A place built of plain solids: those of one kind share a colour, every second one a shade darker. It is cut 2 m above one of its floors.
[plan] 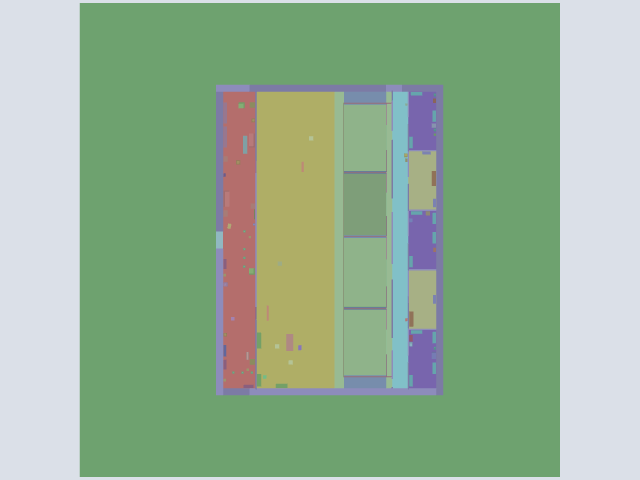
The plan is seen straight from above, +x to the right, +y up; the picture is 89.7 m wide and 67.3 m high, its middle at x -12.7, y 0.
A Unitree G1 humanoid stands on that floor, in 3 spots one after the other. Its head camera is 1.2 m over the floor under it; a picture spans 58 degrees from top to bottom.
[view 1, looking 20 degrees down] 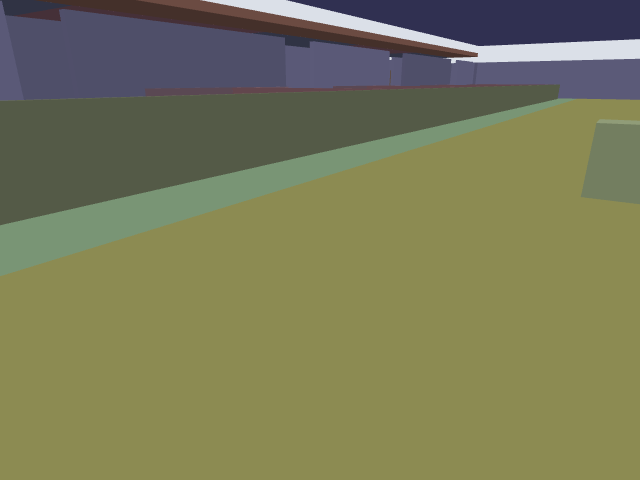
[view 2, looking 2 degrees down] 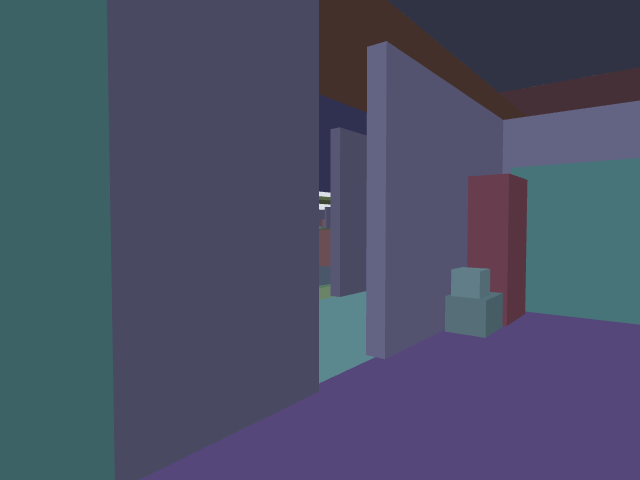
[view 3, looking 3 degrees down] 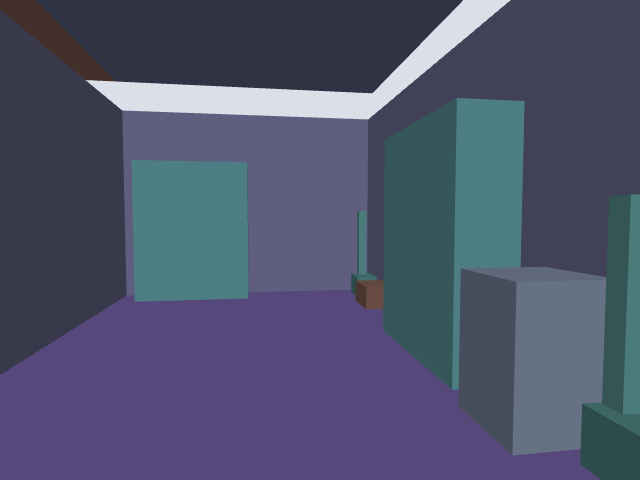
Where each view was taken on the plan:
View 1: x -13.87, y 20.05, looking -56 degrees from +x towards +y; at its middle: floor_yard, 3.51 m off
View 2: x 1.69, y -19.60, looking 128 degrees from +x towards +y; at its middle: rail_baulk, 12.66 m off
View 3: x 1.69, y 13.80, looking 81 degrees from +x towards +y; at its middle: wall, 7.07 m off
